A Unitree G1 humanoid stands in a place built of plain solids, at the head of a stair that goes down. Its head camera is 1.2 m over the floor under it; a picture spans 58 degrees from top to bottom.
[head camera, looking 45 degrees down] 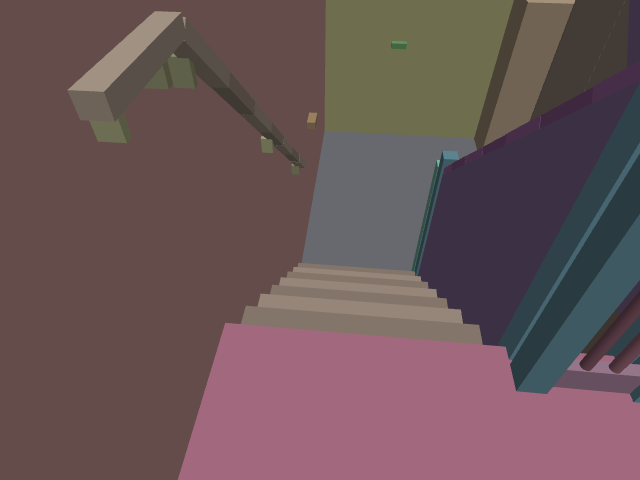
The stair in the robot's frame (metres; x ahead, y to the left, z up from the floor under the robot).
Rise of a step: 0.19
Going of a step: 0.21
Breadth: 0.90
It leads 6 degrees to the right of straight ahead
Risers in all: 8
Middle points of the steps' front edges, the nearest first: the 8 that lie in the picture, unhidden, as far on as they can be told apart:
0.77 -0.13 0.00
0.97 -0.15 -0.19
1.18 -0.18 -0.37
1.39 -0.20 -0.56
1.59 -0.22 -0.74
1.80 -0.24 -0.93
2.00 -0.26 -1.12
2.21 -0.28 -1.30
